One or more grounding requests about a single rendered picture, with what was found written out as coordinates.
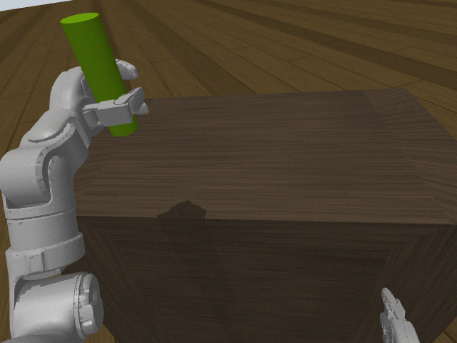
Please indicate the right robot hand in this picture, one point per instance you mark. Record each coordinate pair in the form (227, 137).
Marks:
(395, 327)

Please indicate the left robot hand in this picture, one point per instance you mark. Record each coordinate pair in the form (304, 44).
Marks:
(71, 91)

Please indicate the can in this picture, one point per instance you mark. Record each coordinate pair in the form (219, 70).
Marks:
(89, 42)

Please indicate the left robot arm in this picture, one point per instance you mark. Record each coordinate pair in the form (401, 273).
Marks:
(36, 182)

